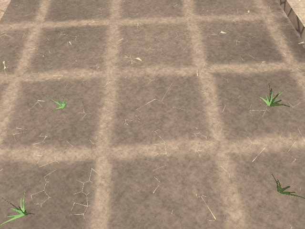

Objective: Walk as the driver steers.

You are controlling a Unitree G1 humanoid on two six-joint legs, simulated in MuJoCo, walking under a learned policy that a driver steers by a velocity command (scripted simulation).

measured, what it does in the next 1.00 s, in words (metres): walks ahead: left foot, then right foot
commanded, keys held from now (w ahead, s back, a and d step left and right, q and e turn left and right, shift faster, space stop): w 0.56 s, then no key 0.44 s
